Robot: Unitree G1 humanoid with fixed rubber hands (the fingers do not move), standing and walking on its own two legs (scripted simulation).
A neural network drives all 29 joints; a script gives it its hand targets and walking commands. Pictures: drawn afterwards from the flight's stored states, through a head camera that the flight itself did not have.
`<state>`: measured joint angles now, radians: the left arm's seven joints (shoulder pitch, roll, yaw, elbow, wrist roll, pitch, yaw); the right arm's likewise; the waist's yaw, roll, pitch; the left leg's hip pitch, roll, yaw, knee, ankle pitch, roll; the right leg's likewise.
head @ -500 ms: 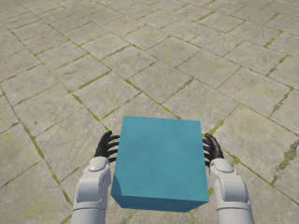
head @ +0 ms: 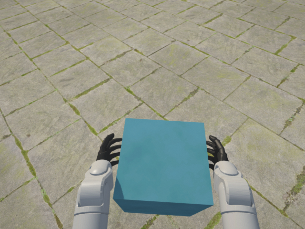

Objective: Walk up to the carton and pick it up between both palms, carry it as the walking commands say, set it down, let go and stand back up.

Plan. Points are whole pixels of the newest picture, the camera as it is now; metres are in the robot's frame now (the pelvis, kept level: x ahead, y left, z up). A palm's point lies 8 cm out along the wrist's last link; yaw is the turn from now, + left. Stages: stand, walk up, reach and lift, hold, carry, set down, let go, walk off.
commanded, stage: carry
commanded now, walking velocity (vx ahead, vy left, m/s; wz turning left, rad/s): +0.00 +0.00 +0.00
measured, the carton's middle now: (160, 171) +0.29 +0.00 -0.06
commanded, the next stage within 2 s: none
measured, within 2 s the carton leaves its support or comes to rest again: neither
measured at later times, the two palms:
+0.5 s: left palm (114, 125) +0.41 +0.14 +0.02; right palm (212, 125) +0.41 -0.16 +0.01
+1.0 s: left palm (121, 94) +0.54 +0.13 +0.03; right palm (208, 96) +0.53 -0.17 +0.01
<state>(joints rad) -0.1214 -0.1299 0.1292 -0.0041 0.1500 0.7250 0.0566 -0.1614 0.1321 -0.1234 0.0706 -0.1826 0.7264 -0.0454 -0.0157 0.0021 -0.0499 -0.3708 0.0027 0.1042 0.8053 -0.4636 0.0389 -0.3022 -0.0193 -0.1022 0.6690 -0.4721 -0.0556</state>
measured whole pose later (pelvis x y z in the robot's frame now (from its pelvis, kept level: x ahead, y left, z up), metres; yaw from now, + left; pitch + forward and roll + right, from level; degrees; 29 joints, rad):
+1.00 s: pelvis +0.25 -0.01 +0.00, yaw -1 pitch +6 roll +0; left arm -0.12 -0.13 0.13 0.00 0.15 0.73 0.06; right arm -0.16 0.13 -0.12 0.10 -0.18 0.71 -0.04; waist -0.01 0.02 -0.06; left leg -0.30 0.04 0.11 0.68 -0.46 0.03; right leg -0.36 0.00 -0.10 0.74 -0.45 -0.06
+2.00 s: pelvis +0.48 -0.03 +0.02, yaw +0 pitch +7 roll +3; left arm -0.11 -0.13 0.07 -0.23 0.07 0.91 0.09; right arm -0.08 0.13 -0.13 -0.27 -0.05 0.95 -0.12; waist 0.00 -0.04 -0.07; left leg -0.52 0.01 0.11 0.77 -0.47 0.03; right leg -0.15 -0.05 -0.11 0.43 -0.41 -0.04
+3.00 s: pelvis +0.79 -0.01 +0.02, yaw +0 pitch +5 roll +0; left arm -0.08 -0.13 0.05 -0.45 0.05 1.17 0.14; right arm -0.09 0.13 -0.12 -0.46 -0.03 1.21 -0.13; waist 0.01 0.03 -0.06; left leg -0.34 0.03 0.11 0.49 -0.23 0.02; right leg -0.29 -0.07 -0.16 0.48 -0.27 0.01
